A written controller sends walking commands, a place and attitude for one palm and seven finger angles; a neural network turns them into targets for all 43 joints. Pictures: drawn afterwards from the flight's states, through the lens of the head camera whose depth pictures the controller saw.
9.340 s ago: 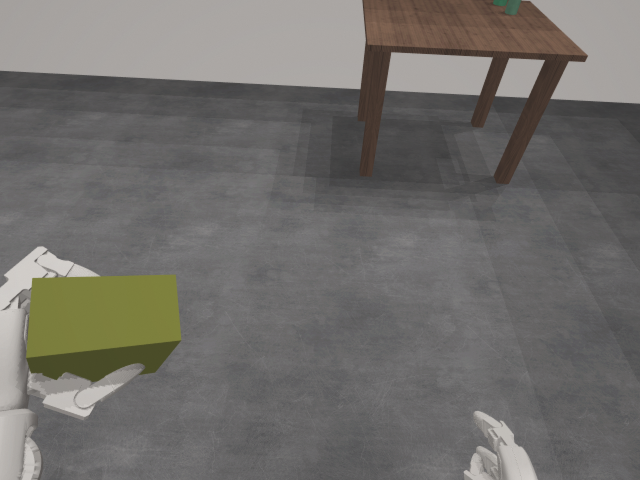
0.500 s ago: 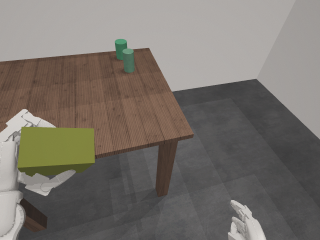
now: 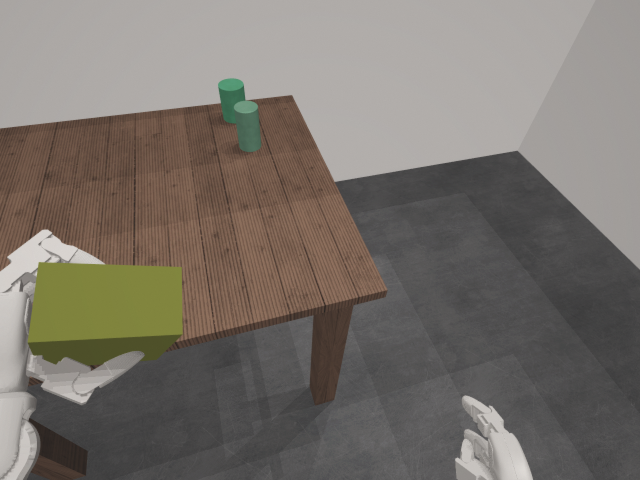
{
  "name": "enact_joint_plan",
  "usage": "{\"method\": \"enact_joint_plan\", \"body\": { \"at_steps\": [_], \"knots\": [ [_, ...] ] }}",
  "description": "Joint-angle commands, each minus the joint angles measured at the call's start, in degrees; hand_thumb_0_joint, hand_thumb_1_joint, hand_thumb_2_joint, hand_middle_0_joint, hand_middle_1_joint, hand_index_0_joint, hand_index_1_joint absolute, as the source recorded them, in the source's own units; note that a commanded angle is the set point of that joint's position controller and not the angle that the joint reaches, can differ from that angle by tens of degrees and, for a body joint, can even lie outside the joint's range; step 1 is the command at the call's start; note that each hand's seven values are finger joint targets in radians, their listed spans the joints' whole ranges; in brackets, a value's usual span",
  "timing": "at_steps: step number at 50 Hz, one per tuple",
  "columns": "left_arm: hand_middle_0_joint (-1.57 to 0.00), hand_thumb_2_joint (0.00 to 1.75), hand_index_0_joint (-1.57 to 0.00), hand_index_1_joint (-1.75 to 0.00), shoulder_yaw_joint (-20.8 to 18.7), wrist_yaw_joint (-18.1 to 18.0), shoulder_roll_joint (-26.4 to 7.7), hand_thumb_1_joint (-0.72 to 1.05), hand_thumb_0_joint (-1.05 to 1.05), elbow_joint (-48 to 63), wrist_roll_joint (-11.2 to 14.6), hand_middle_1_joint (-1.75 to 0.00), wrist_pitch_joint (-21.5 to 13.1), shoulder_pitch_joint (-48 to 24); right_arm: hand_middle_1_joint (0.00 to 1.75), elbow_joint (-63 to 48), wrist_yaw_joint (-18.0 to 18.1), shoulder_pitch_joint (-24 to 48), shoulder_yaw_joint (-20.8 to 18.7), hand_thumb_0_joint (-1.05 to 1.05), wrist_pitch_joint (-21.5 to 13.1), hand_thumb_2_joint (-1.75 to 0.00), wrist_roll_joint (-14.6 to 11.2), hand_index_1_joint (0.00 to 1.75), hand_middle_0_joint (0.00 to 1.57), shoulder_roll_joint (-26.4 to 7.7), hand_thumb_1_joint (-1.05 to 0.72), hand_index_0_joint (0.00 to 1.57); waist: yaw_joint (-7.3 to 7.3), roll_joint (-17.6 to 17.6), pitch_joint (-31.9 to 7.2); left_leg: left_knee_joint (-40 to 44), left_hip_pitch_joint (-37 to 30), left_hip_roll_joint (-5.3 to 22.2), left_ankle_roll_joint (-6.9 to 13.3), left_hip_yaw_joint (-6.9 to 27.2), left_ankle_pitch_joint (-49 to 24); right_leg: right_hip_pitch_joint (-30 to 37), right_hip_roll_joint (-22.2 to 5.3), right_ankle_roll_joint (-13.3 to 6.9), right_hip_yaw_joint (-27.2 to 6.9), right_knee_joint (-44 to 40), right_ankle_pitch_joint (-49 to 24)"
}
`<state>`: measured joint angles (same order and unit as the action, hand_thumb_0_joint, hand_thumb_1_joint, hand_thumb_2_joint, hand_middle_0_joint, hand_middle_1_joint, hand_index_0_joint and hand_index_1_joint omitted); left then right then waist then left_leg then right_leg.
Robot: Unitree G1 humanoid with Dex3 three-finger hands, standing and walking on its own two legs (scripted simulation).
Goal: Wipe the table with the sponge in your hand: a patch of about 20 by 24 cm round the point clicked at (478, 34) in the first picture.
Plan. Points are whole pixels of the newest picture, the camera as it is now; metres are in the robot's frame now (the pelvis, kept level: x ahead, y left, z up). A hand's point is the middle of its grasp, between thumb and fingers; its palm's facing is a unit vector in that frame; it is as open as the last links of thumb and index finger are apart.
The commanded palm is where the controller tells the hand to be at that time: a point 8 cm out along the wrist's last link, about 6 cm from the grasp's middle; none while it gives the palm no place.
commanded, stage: shuffle to correct the standing spot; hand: left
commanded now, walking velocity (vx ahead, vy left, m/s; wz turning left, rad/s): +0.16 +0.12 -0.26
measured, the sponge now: (127, 319) +0.23 +0.21 +0.13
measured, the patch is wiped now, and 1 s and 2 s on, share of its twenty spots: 0.00 0.00 0.00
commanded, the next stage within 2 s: come to a stop and stand still in 1.50 s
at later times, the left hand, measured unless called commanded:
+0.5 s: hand (104, 275) +0.27 +0.24 +0.15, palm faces +0.30 -0.86 -0.41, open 10.5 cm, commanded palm +0.21 +0.29 +0.17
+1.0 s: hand (56, 275) +0.27 +0.29 +0.15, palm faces +0.33 -0.83 -0.44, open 10.5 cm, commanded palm +0.21 +0.33 +0.17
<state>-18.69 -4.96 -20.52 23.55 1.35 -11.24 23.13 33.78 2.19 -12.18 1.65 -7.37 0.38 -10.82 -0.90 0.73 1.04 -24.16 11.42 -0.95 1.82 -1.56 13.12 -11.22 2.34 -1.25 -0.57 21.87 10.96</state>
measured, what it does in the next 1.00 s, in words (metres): steps on the spot: left foot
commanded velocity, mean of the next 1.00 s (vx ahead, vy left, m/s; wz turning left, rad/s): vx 0.14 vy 0.14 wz -0.07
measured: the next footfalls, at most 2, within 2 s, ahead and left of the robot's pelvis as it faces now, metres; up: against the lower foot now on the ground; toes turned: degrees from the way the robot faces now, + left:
left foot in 0.90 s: +0.15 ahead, +0.23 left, +0.00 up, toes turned -3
right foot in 1.42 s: +0.11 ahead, +0.00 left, +0.00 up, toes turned -6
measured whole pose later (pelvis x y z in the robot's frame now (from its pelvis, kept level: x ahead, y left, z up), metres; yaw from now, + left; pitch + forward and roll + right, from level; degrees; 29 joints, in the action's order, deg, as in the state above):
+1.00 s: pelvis +0.03 +0.06 -0.03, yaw -4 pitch -3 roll +2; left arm -21.8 -6.0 -22.6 26.2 1.1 -12.5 24.2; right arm 34.1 2.6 -12.2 -1.9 -5.1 -0.7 -11.6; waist 0.0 1.9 2.8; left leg -39.2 19.4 0.4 -0.9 -0.6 17.3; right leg -18.0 -3.8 0.4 -0.2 46.3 26.1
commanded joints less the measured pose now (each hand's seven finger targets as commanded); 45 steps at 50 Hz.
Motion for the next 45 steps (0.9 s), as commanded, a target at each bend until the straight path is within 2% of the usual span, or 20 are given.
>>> {"method": "enact_joint_plan", "body": {
  "at_steps": [1,7,17,24,26,28,29,31,33,34,35,36,37,38,39,41,42,43,44,45],
  "knots": [
    [-1.20,1.30,-1.20,-1.60,-7.6,-1.6,-10.1,0.10,0.00,14.2,1.7,-1.60,-3.6,-1.5,0.30,-9.9,0.4,5.4,-3.1,0.00,-2.2,-0.90,-0.3,0.30,0.20,-7.7,-0.90,0.20,-0.50,-3.5,-12.2,0.4,-3.6,3.9,-1.7,3.1,-16.1,6.0,-4.4,-1.0,-4.2,0.8,-16.7],
    [-1.20,1.30,-1.20,-1.60,-6.9,-1.9,-10.0,0.10,0.00,14.2,2.0,-1.60,-3.5,-3.7,0.30,-10.3,0.7,5.5,-3.7,0.00,-0.8,-0.90,-0.3,0.30,0.20,-8.3,-0.90,0.20,0.61,-2.7,-9.4,-3.2,-1.1,3.8,-0.2,2.4,-7.5,2.3,-6.5,-3.3,-8.5,2.9,-11.6],
    [-1.20,1.30,-1.20,-1.60,-8.1,-2.0,-11.4,0.10,0.00,15.5,1.9,-1.60,-3.9,-4.2,0.30,-11.4,0.1,5.8,-4.2,0.00,0.7,-0.90,-1.0,0.30,0.20,-8.6,-0.90,0.20,0.86,-5.4,-8.6,-6.0,-1.1,5.7,0.9,3.5,-17.8,1.3,-5.3,-3.1,-6.0,11.1,-16.7],
    [-1.20,1.30,-1.20,-1.60,-11.5,-2.1,-13.2,0.10,0.00,16.6,2.6,-1.60,-5.1,1.0,0.30,-11.1,-0.7,4.9,-4.5,0.00,1.2,-0.90,-1.2,0.30,0.20,-8.3,-0.90,0.20,1.06,-0.8,-10.7,-10.6,2.2,2.7,-0.5,1.3,-18.0,5.5,-10.5,-5.2,-10.2,11.4,-25.9],
    [-1.20,1.30,-1.20,-1.60,-11.3,-2.1,-12.9,0.10,0.00,17.2,2.7,-1.60,-5.3,1.3,0.30,-10.9,-0.6,4.7,-4.5,0.00,1.2,-0.90,-1.3,0.30,0.20,-8.4,-0.90,0.20,1.46,-4.0,-10.6,-6.4,-2.7,3.8,-0.2,3.0,-21.5,1.5,-8.2,-3.5,-7.0,15.1,-22.9],
    [-1.20,1.30,-1.20,-1.60,-11.0,-1.7,-13.3,0.10,0.00,17.6,2.5,-1.60,-5.2,0.8,0.30,-10.7,-0.4,4.1,-4.5,0.00,1.0,-0.90,-1.0,0.30,0.20,-8.5,-0.90,0.20,1.90,-12.0,-8.7,-1.9,-10.0,8.7,0.7,8.9,-31.7,-9.4,-3.7,-0.4,0.0,22.2,-3.0],
    [-1.20,1.30,-1.20,-1.60,-10.4,-1.6,-12.8,0.10,0.00,17.8,2.0,-1.60,-5.1,0.7,0.30,-10.8,-0.6,3.6,-4.6,0.00,0.8,-0.90,-0.5,0.30,0.20,-8.3,-0.90,0.20,1.74,-13.0,-7.7,-0.4,-12.3,10.9,1.4,10.3,-33.6,-13.7,-2.7,0.3,2.9,22.8,8.7],
    [-1.20,1.30,-1.20,-1.60,-9.1,-1.6,-11.5,0.10,0.00,16.4,1.2,-1.60,-4.6,-0.9,0.30,-10.7,-0.9,3.2,-4.7,0.00,0.3,-0.90,-0.2,0.30,0.20,-8.6,-0.90,0.20,1.39,-11.0,-5.1,-0.1,-6.6,11.0,2.1,8.3,-30.8,-9.8,-3.0,-0.1,5.3,18.8,11.3],
    [-1.20,1.30,-1.20,-1.60,-9.0,-1.9,-11.8,0.10,0.00,15.3,1.0,-1.60,-4.7,-3.2,0.30,-10.5,-0.8,4.1,-4.4,0.00,0.2,-0.90,-0.5,0.30,0.20,-9.0,-0.90,0.20,0.39,-8.0,-5.7,-4.9,3.0,8.8,0.9,5.0,-26.3,3.4,-3.4,-1.2,5.8,8.1,1.9],
    [-1.20,1.30,-1.20,-1.60,-9.4,-2.1,-11.8,0.10,0.00,14.3,0.8,-1.60,-5.0,-3.6,0.30,-10.4,-0.6,4.2,-4.5,0.00,0.1,-0.90,-0.6,0.30,0.20,-9.1,-0.90,0.20,-0.11,-4.3,-8.3,-12.0,11.3,6.6,0.4,3.9,-20.2,14.1,-5.7,-3.2,1.9,5.9,-8.2],
    [-1.20,1.30,-1.20,-1.60,-10.4,-2.5,-12.8,0.10,0.00,13.0,1.2,-1.60,-5.0,-2.2,0.30,-10.4,-0.6,3.4,-5.4,0.00,0.1,-0.90,-1.0,0.30,0.20,-8.6,-0.90,0.20,-0.37,7.7,-11.0,-27.0,17.6,1.4,-0.7,0.8,-14.6,19.4,-14.3,-8.4,-11.3,4.3,-18.4],
    [-1.20,1.30,-1.20,-1.60,-8.7,-2.4,-11.0,0.10,0.00,13.5,2.1,-1.60,-5.3,-1.7,0.30,-11.2,-1.0,3.8,-7.1,0.00,-0.1,-0.90,-1.5,0.30,0.20,-10.1,-0.90,0.20,-0.56,16.4,-9.5,-39.8,23.1,-2.1,-1.5,0.6,6.5,17.2,-24.9,-15.0,-27.1,-0.2,-25.8],
    [-1.20,1.30,-1.20,-1.60,-9.7,-2.9,-11.4,0.10,0.00,14.7,2.5,-1.60,-6.0,-2.2,0.30,-10.5,-1.4,3.9,-6.3,0.00,0.2,-0.90,-1.2,0.30,0.20,-10.1,-0.90,0.20,-0.37,10.2,-6.4,-43.7,26.2,2.3,-1.1,9.5,16.1,11.9,-28.8,-15.8,-29.2,-0.7,-22.5],
    [-1.20,1.30,-1.20,-1.60,-11.6,-3.0,-12.9,0.10,0.00,14.3,2.0,-1.60,-5.8,-1.6,0.30,-9.1,-2.0,3.5,-5.7,0.00,1.2,-0.90,-1.1,0.30,0.20,-9.5,-0.90,0.20,-0.01,4.5,-4.5,-41.5,25.0,5.3,-0.2,13.7,19.8,5.9,-28.5,-13.9,-26.6,1.0,-16.6],
    [-1.20,1.30,-1.20,-1.60,-9.3,-2.9,-10.2,0.10,0.00,15.5,1.3,-1.60,-5.9,-1.6,0.30,-8.4,-2.3,3.5,-4.7,0.00,2.1,-0.90,-0.8,0.30,0.20,-7.8,-0.90,0.20,0.84,2.4,-4.0,-34.6,20.6,6.5,0.4,12.4,18.6,1.5,-26.0,-11.3,-19.9,2.6,-14.5],
    [-1.20,1.30,-1.20,-1.60,-9.1,-3.4,-10.5,0.10,0.00,16.6,0.7,-1.60,-5.7,-3.5,0.30,-7.6,-1.7,4.0,-3.8,0.00,1.9,-0.90,-0.7,0.30,0.20,-5.8,-0.90,0.20,1.74,2.4,-5.1,-17.3,5.9,2.6,0.1,1.9,8.2,-7.5,-17.9,-6.9,-6.9,3.3,-7.0],
    [-1.20,1.30,-1.20,-1.60,-9.2,-3.5,-11.0,0.10,0.00,16.7,0.9,-1.60,-5.4,-3.8,0.30,-7.4,-1.1,4.7,-3.9,0.00,1.1,-0.90,-0.9,0.30,0.20,-5.7,-0.90,0.20,1.61,1.9,-5.1,-9.8,-0.4,-0.4,-0.5,-2.1,2.9,-9.0,-14.4,-4.7,-3.3,5.0,-2.5],
    [-1.20,1.30,-1.20,-1.60,-9.2,-3.7,-11.7,0.10,0.00,18.5,0.9,-1.60,-5.2,-4.1,0.30,-7.4,-0.2,5.3,-4.6,0.00,0.3,-0.90,-0.9,0.30,0.20,-6.3,-0.90,0.20,1.41,-1.1,-5.1,-5.6,-4.5,-1.1,-0.9,-3.1,-0.2,-10.2,-12.5,-3.5,-1.6,8.8,0.3],
    [-1.20,1.30,-1.20,-1.60,-9.5,-3.6,-11.6,0.10,0.00,18.2,1.2,-1.60,-5.3,-4.3,0.30,-7.8,0.3,5.1,-5.0,0.00,-0.3,-0.90,-1.0,0.30,0.20,-6.7,-0.90,0.20,1.24,-3.1,-5.1,-3.9,-6.3,0.9,0.4,0.6,1.3,-12.0,-10.2,-2.2,-1.3,12.9,4.5],
    [-1.20,1.30,-1.20,-1.60,-9.6,-3.4,-11.5,0.10,0.00,18.8,1.1,-1.60,-5.4,-4.8,0.30,-8.6,0.6,4.9,-5.6,0.00,-0.7,-0.90,-1.3,0.30,0.20,-8.0,-0.90,0.20,1.05,-7.8,-4.9,-2.5,-5.0,5.8,3.4,8.3,0.9,-13.7,-6.5,-0.5,0.5,17.9,8.0]
  ]
}}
